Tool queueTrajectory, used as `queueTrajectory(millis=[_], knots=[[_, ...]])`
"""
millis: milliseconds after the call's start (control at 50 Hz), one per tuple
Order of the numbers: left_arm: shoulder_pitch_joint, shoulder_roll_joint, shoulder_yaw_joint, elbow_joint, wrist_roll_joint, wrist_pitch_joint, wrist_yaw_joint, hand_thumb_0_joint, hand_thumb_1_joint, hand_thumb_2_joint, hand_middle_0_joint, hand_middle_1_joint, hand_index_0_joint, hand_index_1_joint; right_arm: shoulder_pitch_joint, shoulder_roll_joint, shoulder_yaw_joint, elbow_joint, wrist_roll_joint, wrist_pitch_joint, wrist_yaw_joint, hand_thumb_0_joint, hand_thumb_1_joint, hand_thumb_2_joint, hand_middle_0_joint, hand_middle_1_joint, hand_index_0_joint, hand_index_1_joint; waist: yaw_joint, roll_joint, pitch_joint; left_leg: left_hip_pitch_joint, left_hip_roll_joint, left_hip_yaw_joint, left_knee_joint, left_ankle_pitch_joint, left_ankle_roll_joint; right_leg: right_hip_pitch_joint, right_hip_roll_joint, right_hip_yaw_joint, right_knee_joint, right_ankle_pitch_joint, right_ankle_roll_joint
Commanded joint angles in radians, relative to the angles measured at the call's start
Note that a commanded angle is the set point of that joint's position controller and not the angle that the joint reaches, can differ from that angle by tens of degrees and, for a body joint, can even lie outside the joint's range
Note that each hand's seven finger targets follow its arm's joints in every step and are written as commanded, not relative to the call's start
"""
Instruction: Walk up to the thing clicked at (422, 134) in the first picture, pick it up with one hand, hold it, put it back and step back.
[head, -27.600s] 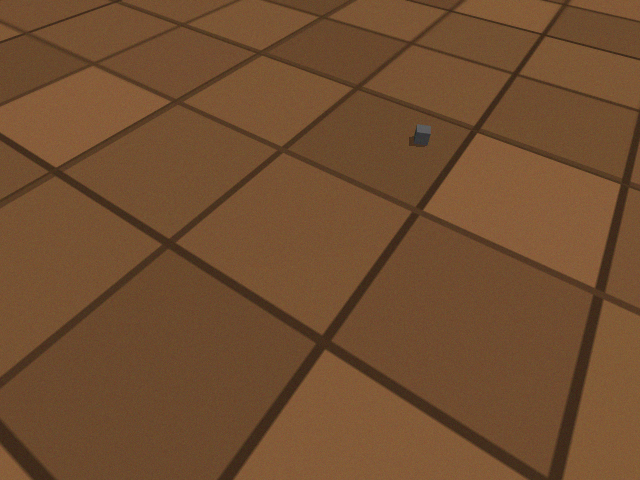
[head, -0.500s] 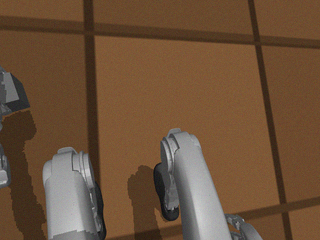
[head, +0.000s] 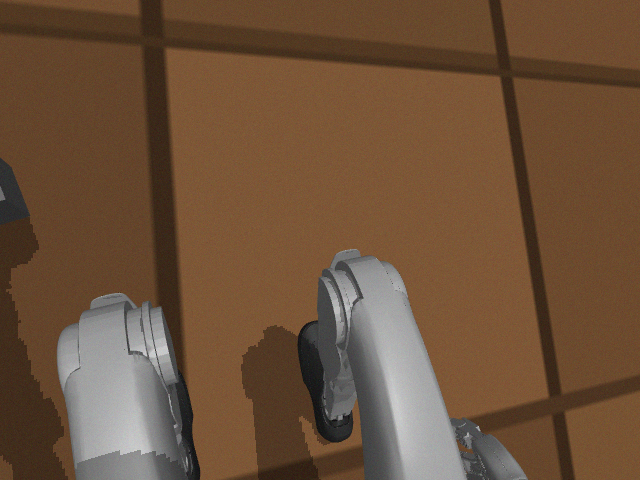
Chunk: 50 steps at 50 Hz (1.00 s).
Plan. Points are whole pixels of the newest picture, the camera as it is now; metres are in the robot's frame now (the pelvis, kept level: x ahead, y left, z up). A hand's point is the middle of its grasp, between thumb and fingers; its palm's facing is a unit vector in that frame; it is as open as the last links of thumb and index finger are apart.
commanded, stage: lower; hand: left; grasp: from above
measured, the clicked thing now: out of the picture +0.46 +0.33 -0.22
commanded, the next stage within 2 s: rest in 0.06 s
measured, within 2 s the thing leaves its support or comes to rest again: neither
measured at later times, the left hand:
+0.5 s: hand out of the picture +0.46 +0.33 -0.23, palm faces -0.40 -0.19 -0.90, open 9.7 cm
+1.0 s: hand out of the picture +0.46 +0.33 -0.25, palm faces -0.39 -0.20 -0.90, open 9.7 cm
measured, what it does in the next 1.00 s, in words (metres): stands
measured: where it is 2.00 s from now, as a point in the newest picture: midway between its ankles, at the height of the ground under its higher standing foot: (256, 425)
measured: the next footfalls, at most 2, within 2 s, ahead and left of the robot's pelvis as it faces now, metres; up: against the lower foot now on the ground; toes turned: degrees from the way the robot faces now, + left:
none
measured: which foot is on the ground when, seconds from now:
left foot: down 0.00-1.00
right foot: down 0.00-1.00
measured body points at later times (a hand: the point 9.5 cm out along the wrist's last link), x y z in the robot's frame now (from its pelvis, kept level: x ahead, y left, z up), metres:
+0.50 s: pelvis +0.00 +0.00 -0.02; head +0.28 +0.08 +0.32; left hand +0.48 +0.34 -0.17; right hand +0.03 -0.27 -0.11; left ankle +0.07 +0.13 -0.30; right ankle +0.10 -0.13 -0.30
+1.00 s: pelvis +0.00 +0.01 -0.03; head +0.28 +0.10 +0.31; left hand +0.48 +0.34 -0.20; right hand +0.03 -0.26 -0.10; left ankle +0.07 +0.13 -0.30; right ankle +0.10 -0.13 -0.30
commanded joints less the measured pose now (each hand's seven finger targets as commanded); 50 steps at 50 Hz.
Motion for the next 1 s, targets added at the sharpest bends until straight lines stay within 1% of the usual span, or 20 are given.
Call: queueTrajectory(millis=[0, 120, 180, 340, 380, 420, 460, 520, 540, 560, 620, 680, 700, 720, 760, 780, 820, 860, 900, 980], knots=[[-0.316, 0.296, 0.043, -0.170, 0.001, -0.014, 0.078, 0.000, 0.765, 0.660, -1.181, -0.499, -1.165, -0.515, 0.231, -0.261, -0.071, 0.012, -0.005, -0.001, -0.001, 0.000, -0.894, -0.899, 0.200, 0.300, 0.200, 0.300, -0.014, 0.369, -0.725, 0.559, -0.009, 0.086, -0.231, 0.262, 0.019, 0.340, 0.034, -0.106, -0.173, 0.282, -0.069], [-0.311, 0.299, 0.047, -0.146, 0.007, -0.008, 0.113, 0.000, 0.772, 0.680, -1.179, -0.525, -1.164, -0.541, 0.220, -0.269, -0.067, 0.006, -0.017, -0.007, 0.008, 0.000, -0.896, -0.899, 0.200, 0.300, 0.200, 0.300, -0.024, 0.409, -0.710, 0.545, -0.007, 0.091, -0.212, 0.245, 0.022, 0.325, 0.037, -0.111, -0.164, 0.273, -0.066], [-0.301, 0.310, 0.050, -0.120, 0.010, -0.002, 0.120, 0.000, 0.746, 0.663, -1.169, -0.453, -1.147, -0.475, 0.218, -0.269, -0.061, 0.011, -0.019, -0.010, 0.014, 0.000, -0.887, -0.895, 0.201, 0.301, 0.201, 0.301, -0.025, 0.397, -0.709, 0.529, -0.007, 0.089, -0.202, 0.239, 0.024, 0.325, 0.038, -0.115, -0.155, 0.266, -0.067], [-0.285, 0.347, 0.041, -0.042, 0.001, -0.020, 0.116, 0.000, 0.713, 0.613, -1.121, -0.467, -1.112, -0.476, 0.210, -0.290, -0.032, 0.000, -0.026, -0.029, 0.026, 0.000, -0.885, -0.894, 0.201, 0.301, 0.201, 0.301, -0.046, 0.329, -0.628, 0.451, -0.006, 0.078, -0.171, 0.197, 0.034, 0.337, 0.047, -0.122, -0.161, 0.231, -0.064], [-0.278, 0.382, 0.075, -0.059, 0.001, -0.030, 0.125, 0.000, 0.733, 0.630, -1.128, -0.482, -1.121, -0.488, 0.214, -0.294, -0.027, 0.000, -0.031, -0.033, 0.029, 0.000, -0.883, -0.893, 0.201, 0.300, 0.201, 0.300, -0.038, 0.339, -0.651, 0.471, -0.005, 0.076, -0.164, 0.231, 0.030, 0.363, 0.048, -0.129, -0.153, 0.260, -0.062], [-0.259, 0.340, 0.050, -0.016, -0.001, -0.032, 0.129, 0.000, 0.727, 0.652, -1.136, -0.478, -1.123, -0.491, 0.210, -0.293, -0.016, 0.000, -0.036, -0.040, 0.033, 0.000, -0.886, -0.894, 0.201, 0.300, 0.200, 0.300, -0.055, 0.336, -0.657, 0.487, -0.003, 0.070, -0.158, 0.258, 0.028, 0.373, 0.051, -0.132, -0.147, 0.285, -0.060], [-0.274, 0.383, 0.068, -0.023, 0.008, -0.037, 0.143, 0.000, 0.730, 0.618, -1.121, -0.483, -1.117, -0.487, 0.211, -0.299, -0.013, -0.002, -0.038, -0.042, 0.038, 0.000, -0.885, -0.894, 0.201, 0.300, 0.201, 0.300, -0.055, 0.349, -0.653, 0.471, 0.000, 0.067, -0.148, 0.263, 0.029, 0.376, 0.054, -0.135, -0.142, 0.297, -0.061], [-0.261, 0.368, 0.053, 0.008, 0.002, -0.039, 0.152, 0.000, 0.726, 0.616, -1.132, -0.455, -1.121, -0.466, 0.199, -0.300, -0.003, -0.001, -0.041, -0.048, 0.041, 0.000, -0.885, -0.895, 0.201, 0.300, 0.201, 0.300, -0.057, 0.364, -0.619, 0.477, 0.002, 0.060, -0.156, 0.237, 0.025, 0.344, 0.057, -0.141, -0.142, 0.268, -0.065], [-0.297, 0.387, 0.045, -0.023, 0.015, -0.042, 0.152, 0.000, 0.728, 0.625, -1.134, -0.459, -1.122, -0.471, 0.204, -0.305, -0.001, -0.001, -0.045, -0.052, 0.043, 0.000, -0.887, -0.895, 0.201, 0.301, 0.201, 0.300, -0.074, 0.383, -0.614, 0.477, 0.003, 0.060, -0.147, 0.240, 0.026, 0.348, 0.058, -0.142, -0.142, 0.274, -0.064], [-0.281, 0.394, 0.055, -0.016, 0.012, -0.041, 0.158, 0.000, 0.726, 0.633, -1.131, -0.465, -1.119, -0.477, 0.194, -0.310, 0.002, -0.003, -0.042, -0.052, 0.043, 0.000, -0.885, -0.895, 0.201, 0.300, 0.201, 0.300, -0.058, 0.383, -0.623, 0.488, 0.004, 0.057, -0.152, 0.242, 0.023, 0.344, 0.060, -0.144, -0.141, 0.272, -0.066], [-0.299, 0.426, 0.072, -0.049, 0.016, -0.046, 0.172, 0.000, 0.745, 0.667, -1.146, -0.484, -1.132, -0.497, 0.198, -0.319, 0.005, -0.003, -0.048, -0.063, 0.044, 0.000, -0.886, -0.895, 0.201, 0.301, 0.201, 0.301, -0.065, 0.418, -0.628, 0.521, 0.005, 0.053, -0.149, 0.266, 0.018, 0.342, 0.057, -0.152, -0.127, 0.292, -0.066], [-0.288, 0.409, 0.061, -0.011, 0.026, -0.046, 0.190, 0.000, 0.754, 0.679, -1.149, -0.493, -1.136, -0.506, 0.190, -0.320, 0.014, 0.000, -0.053, -0.071, 0.053, 0.000, -0.886, -0.895, 0.201, 0.300, 0.201, 0.300, -0.079, 0.437, -0.613, 0.523, 0.007, 0.050, -0.144, 0.265, 0.015, 0.336, 0.061, -0.157, -0.124, 0.292, -0.066], [-0.310, 0.435, 0.083, -0.037, 0.023, -0.050, 0.196, 0.000, 0.766, 0.673, -1.147, -0.505, -1.139, -0.513, 0.198, -0.326, 0.009, -0.003, -0.059, -0.075, 0.053, 0.000, -0.885, -0.894, 0.201, 0.300, 0.201, 0.300, -0.087, 0.417, -0.620, 0.516, 0.010, 0.049, -0.131, 0.274, 0.019, 0.353, 0.063, -0.161, -0.126, 0.310, -0.062], [-0.287, 0.435, 0.079, -0.011, 0.024, -0.048, 0.200, 0.000, 0.749, 0.683, -1.145, -0.495, -1.131, -0.508, 0.188, -0.325, 0.016, -0.001, -0.058, -0.075, 0.055, 0.000, -0.886, -0.895, 0.201, 0.301, 0.201, 0.301, -0.072, 0.415, -0.616, 0.492, 0.009, 0.051, -0.135, 0.266, 0.019, 0.359, 0.063, -0.158, -0.130, 0.300, -0.063], [-0.269, 0.385, 0.041, 0.040, 0.018, -0.042, 0.201, 0.000, 0.760, 0.684, -1.156, -0.486, -1.141, -0.501, 0.182, -0.319, 0.024, 0.004, -0.062, -0.079, 0.059, 0.000, -0.886, -0.895, 0.201, 0.301, 0.201, 0.301, -0.086, 0.415, -0.587, 0.484, 0.008, 0.048, -0.146, 0.243, 0.018, 0.344, 0.065, -0.160, -0.132, 0.280, -0.065], [-0.284, 0.386, 0.035, 0.034, 0.018, -0.040, 0.201, 0.000, 0.756, 0.687, -1.149, -0.497, -1.136, -0.510, 0.181, -0.322, 0.022, 0.003, -0.063, -0.084, 0.059, 0.000, -0.885, -0.895, 0.201, 0.301, 0.201, 0.301, -0.096, 0.413, -0.568, 0.492, 0.010, 0.045, -0.141, 0.232, 0.018, 0.324, 0.065, -0.165, -0.134, 0.271, -0.063], [-0.279, 0.415, 0.051, 0.033, 0.016, -0.036, 0.204, 0.000, 0.756, 0.679, -1.136, -0.512, -1.128, -0.519, 0.179, -0.337, 0.021, -0.003, -0.061, -0.091, 0.059, 0.000, -0.884, -0.894, 0.201, 0.300, 0.201, 0.300, -0.083, 0.430, -0.563, 0.509, 0.010, 0.036, -0.150, 0.236, 0.013, 0.303, 0.061, -0.173, -0.121, 0.266, -0.065], [-0.294, 0.400, 0.025, 0.046, 0.012, -0.034, 0.206, 0.000, 0.748, 0.687, -1.142, -0.512, -1.129, -0.524, 0.166, -0.335, 0.028, -0.001, -0.063, -0.099, 0.064, 0.000, -0.887, -0.896, 0.201, 0.301, 0.201, 0.301, -0.093, 0.435, -0.550, 0.506, 0.014, 0.033, -0.150, 0.219, 0.014, 0.298, 0.065, -0.173, -0.124, 0.255, -0.066], [-0.310, 0.460, 0.062, 0.023, 0.018, -0.037, 0.215, 0.000, 0.764, 0.682, -1.153, -0.507, -1.142, -0.518, 0.178, -0.348, 0.028, -0.010, -0.062, -0.106, 0.065, 0.000, -0.888, -0.896, 0.201, 0.300, 0.200, 0.300, -0.100, 0.423, -0.552, 0.495, 0.014, 0.032, -0.137, 0.232, 0.018, 0.319, 0.064, -0.172, -0.124, 0.271, -0.064], [-0.285, 0.455, 0.074, 0.077, 0.014, -0.038, 0.220, 0.000, 0.771, 0.697, -1.175, -0.481, -1.155, -0.501, 0.182, -0.352, 0.037, -0.009, -0.070, -0.116, 0.072, 0.000, -0.889, -0.898, 0.201, 0.300, 0.200, 0.300, -0.107, 0.399, -0.532, 0.469, 0.015, 0.030, -0.133, 0.232, 0.019, 0.327, 0.066, -0.174, -0.124, 0.268, -0.063]])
